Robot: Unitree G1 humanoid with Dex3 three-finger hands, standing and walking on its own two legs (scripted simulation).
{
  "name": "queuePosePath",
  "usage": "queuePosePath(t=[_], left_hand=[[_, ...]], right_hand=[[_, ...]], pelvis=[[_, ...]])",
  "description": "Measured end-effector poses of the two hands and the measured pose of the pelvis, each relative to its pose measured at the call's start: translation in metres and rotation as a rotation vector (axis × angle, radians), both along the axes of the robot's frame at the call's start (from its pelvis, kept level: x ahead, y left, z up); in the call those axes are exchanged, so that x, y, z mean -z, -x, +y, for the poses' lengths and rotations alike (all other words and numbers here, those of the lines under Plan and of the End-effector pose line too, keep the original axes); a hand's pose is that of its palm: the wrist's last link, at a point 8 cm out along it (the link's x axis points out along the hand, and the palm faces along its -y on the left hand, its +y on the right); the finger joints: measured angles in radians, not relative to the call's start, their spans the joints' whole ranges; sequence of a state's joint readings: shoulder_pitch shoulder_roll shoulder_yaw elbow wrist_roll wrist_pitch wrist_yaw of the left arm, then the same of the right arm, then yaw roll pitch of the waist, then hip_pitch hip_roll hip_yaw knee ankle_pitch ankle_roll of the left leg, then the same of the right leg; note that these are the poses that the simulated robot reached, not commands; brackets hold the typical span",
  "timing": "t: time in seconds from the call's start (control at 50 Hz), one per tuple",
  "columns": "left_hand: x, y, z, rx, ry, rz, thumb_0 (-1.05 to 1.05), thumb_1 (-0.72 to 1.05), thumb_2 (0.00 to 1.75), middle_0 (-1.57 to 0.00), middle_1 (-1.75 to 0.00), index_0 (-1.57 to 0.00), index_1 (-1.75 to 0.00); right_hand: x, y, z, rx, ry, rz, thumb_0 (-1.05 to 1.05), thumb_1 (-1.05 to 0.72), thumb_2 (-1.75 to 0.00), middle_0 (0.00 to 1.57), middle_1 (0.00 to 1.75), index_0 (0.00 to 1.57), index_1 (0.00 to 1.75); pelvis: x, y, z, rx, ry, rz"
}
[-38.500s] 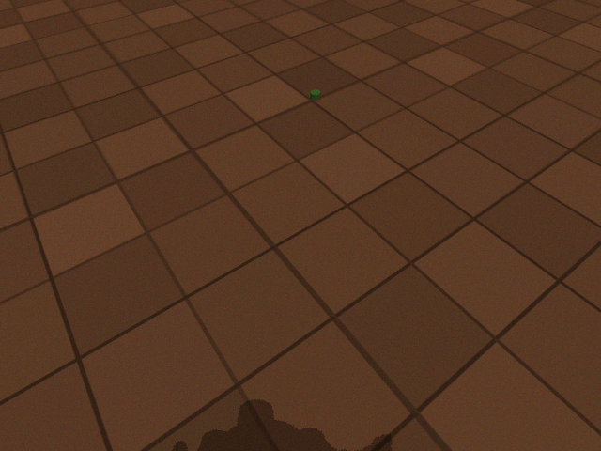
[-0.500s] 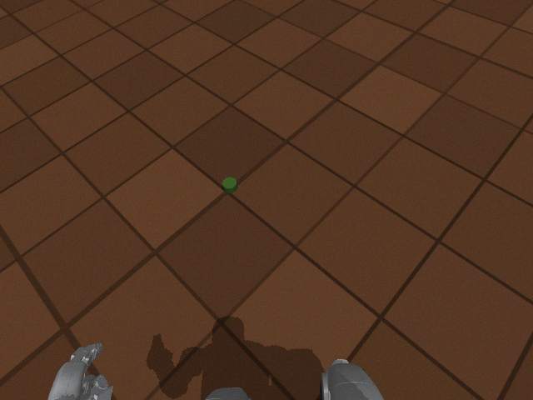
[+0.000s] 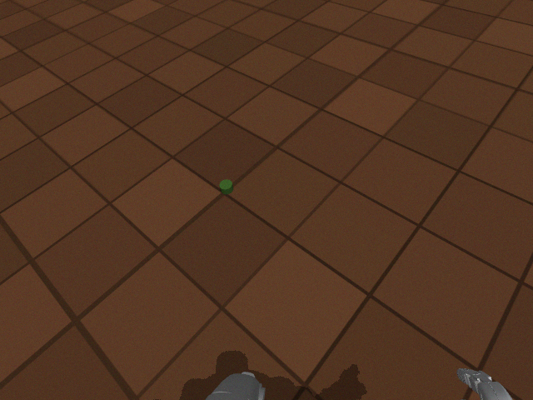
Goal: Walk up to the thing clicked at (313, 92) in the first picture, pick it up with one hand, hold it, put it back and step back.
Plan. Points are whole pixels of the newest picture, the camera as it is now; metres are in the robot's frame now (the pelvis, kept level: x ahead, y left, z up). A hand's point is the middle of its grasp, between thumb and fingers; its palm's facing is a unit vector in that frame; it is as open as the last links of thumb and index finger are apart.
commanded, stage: step back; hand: left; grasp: from above
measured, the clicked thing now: (226, 186) +1.10 +0.32 -0.74
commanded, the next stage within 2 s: stand in 1.04 s
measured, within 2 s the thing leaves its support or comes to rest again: neither
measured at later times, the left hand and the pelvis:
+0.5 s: hand out of the picture +0.03 +0.27 -0.14, palm faces +0.08 -0.92 -0.39, open 7.3 cm; pelvis -0.02 +0.00 +0.00, yaw +3 degrees
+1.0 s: hand out of the picture +0.09 +0.30 -0.15, palm faces +0.08 -0.93 -0.36, open 7.3 cm; pelvis +0.02 +0.03 +0.01, yaw +4 degrees
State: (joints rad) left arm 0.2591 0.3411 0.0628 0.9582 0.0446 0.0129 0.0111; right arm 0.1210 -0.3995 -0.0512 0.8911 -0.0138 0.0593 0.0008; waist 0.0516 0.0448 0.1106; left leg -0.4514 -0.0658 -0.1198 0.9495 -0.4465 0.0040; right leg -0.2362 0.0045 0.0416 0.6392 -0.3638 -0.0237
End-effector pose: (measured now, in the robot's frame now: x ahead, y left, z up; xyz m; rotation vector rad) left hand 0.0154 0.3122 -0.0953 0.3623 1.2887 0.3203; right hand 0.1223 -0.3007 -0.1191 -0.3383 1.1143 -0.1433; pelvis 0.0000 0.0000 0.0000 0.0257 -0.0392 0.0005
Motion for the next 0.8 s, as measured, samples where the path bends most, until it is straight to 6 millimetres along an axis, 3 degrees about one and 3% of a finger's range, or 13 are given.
queuePosePath(t=[0.14,0.2,0.3,0.48,0.58,0.68,0.8], left_hand=[[-0.003,0.010,0.021,-0.015,-0.019,-0.089,0.01,0.90,0.89,-0.21,-0.30,-0.21,-0.30],[0.003,0.011,0.029,-0.020,-0.008,-0.111,0.01,0.91,0.89,-0.21,-0.30,-0.21,-0.30],[0.004,0.009,0.025,-0.006,0.036,-0.109,0.01,0.91,0.90,-0.20,-0.30,-0.21,-0.30],[0.006,0.001,0.002,0.012,0.038,-0.131,0.01,0.91,0.90,-0.20,-0.30,-0.21,-0.30],[0.001,0.006,-0.003,-0.024,0.048,-0.121,0.01,0.91,0.89,-0.21,-0.30,-0.21,-0.30],[0.006,0.004,0.011,-0.043,0.054,-0.082,0.01,0.90,0.89,-0.21,-0.30,-0.21,-0.30],[0.019,-0.021,0.030,-0.054,0.065,-0.075,0.01,0.91,0.90,-0.20,-0.30,-0.21,-0.30]], right_hand=[[0.008,0.053,0.008,-0.032,0.020,0.108,0.00,-0.91,-0.90,0.20,0.30,0.20,0.30],[0.005,0.067,0.019,-0.032,0.019,0.111,0.01,-0.91,-0.90,0.20,0.30,0.20,0.30],[-0.008,0.079,0.023,-0.014,0.007,0.069,0.01,-0.91,-0.90,0.20,0.30,0.20,0.30],[-0.004,0.067,-0.003,0.011,0.016,0.053,0.01,-0.91,-0.90,0.20,0.30,0.20,0.30],[-0.010,0.050,-0.006,-0.022,0.030,0.069,0.01,-0.91,-0.90,0.20,0.30,0.20,0.30],[-0.010,0.033,0.004,-0.044,0.044,0.084,0.00,-0.91,-0.90,0.20,0.30,0.20,0.30],[-0.008,0.018,0.031,-0.041,0.045,0.073,0.00,-0.91,-0.90,0.20,0.30,0.20,0.30]], pelvis=[[0.003,0.022,0.010,-0.072,0.012,0.006],[0.004,0.030,0.014,-0.067,-0.030,-0.018],[-0.004,0.033,0.015,-0.060,0.003,-0.018],[0.000,0.026,-0.003,-0.058,0.045,-0.020],[-0.006,0.017,0.001,-0.068,0.022,-0.012],[-0.005,0.005,0.013,-0.085,0.024,-0.003],[0.000,-0.007,0.027,-0.075,0.016,-0.009]])
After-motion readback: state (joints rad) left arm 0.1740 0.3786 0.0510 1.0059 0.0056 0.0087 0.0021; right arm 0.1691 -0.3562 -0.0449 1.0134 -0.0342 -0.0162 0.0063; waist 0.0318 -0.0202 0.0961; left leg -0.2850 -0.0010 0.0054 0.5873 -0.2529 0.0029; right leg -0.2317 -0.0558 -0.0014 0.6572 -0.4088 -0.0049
